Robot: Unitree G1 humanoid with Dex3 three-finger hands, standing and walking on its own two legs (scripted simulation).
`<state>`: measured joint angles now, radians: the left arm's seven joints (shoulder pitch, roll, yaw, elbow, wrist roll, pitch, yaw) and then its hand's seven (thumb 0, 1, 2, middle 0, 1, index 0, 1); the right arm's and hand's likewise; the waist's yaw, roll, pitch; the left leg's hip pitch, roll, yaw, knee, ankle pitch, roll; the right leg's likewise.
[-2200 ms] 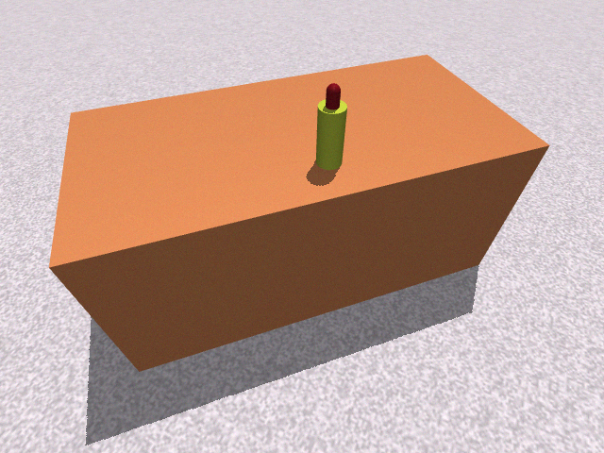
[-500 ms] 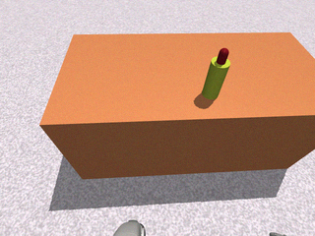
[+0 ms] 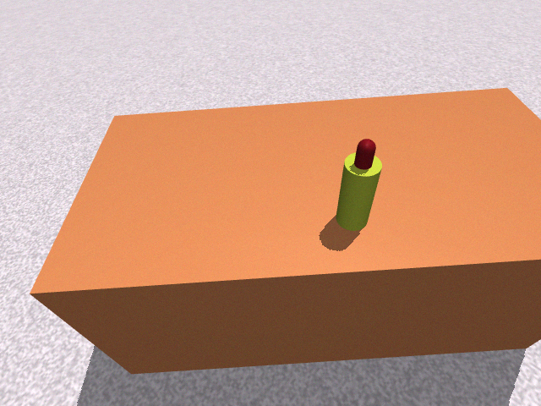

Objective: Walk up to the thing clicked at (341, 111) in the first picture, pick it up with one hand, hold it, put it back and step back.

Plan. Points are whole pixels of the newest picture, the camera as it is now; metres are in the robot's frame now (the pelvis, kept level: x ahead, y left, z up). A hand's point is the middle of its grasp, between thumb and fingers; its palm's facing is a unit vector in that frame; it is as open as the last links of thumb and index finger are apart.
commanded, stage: walk up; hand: right
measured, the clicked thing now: (358, 184) +0.56 -0.18 -0.03
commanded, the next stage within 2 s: stand in 1.46 s
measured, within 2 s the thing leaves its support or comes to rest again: neither
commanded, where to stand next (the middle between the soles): +0.10 +0.02 m, yaw +3 degrees
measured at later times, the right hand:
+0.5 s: hand (450, 393) +0.17 -0.26 -0.13, palm faces -0.12 +0.91 -0.39, open 7.4 cm
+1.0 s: hand (436, 394) +0.17 -0.23 -0.12, palm faces -0.12 +0.94 -0.33, open 7.4 cm
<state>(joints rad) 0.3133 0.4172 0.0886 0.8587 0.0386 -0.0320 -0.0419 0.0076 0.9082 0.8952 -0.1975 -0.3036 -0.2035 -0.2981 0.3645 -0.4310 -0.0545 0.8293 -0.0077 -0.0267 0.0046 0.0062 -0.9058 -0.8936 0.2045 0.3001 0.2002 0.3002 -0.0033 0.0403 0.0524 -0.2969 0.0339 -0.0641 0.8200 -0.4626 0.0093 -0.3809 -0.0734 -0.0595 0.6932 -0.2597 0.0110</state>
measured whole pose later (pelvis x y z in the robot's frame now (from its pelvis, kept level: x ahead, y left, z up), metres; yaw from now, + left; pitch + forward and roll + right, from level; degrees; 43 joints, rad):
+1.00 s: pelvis +0.05 +0.00 +0.03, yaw +5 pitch -3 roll +0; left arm 0.09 0.37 0.00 1.13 0.01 -0.02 -0.01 0.01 0.91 0.89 -0.20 -0.30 -0.21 -0.30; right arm 0.07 -0.35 0.00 1.12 0.00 0.01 0.02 0.00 -0.91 -0.89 0.20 0.30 0.20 0.30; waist 0.02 0.01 0.05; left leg -0.15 -0.01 0.00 0.39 -0.19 0.01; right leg -0.12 -0.07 -0.09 0.36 -0.19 0.04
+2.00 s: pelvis +0.07 -0.01 +0.03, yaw +4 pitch -2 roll +0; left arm 0.10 0.35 0.00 1.14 0.01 -0.01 -0.01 0.01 0.91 0.89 -0.20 -0.30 -0.21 -0.30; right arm 0.08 -0.35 0.01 1.14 -0.01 -0.01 0.01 0.00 -0.91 -0.89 0.20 0.30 0.20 0.30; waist 0.00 0.00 0.04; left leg -0.10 0.01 0.00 0.31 -0.18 -0.01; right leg -0.09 -0.05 -0.08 0.31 -0.19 0.02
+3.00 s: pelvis +0.07 -0.02 +0.03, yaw +3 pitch -2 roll +0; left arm 0.11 0.36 -0.01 1.13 0.01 -0.01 -0.01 0.01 0.91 0.90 -0.20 -0.30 -0.21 -0.30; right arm 0.11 -0.35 0.01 1.13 -0.01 -0.01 0.01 0.00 -0.91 -0.89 0.20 0.30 0.20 0.30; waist 0.00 0.00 0.04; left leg -0.10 0.03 0.02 0.31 -0.18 -0.02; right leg -0.09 -0.03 -0.07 0.31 -0.19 0.01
